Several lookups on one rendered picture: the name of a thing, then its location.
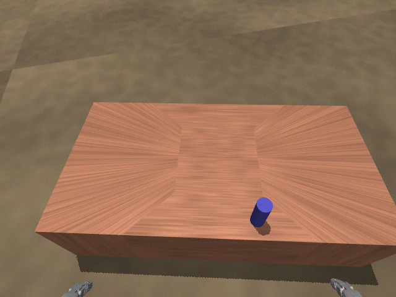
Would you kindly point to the left robot hand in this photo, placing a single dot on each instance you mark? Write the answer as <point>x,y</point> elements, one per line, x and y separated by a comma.
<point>79,290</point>

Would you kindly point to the can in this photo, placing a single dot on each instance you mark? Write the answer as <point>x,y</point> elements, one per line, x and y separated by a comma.
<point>261,211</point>

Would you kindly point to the right robot hand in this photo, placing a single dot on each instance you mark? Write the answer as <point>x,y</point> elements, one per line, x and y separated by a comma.
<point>344,289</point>

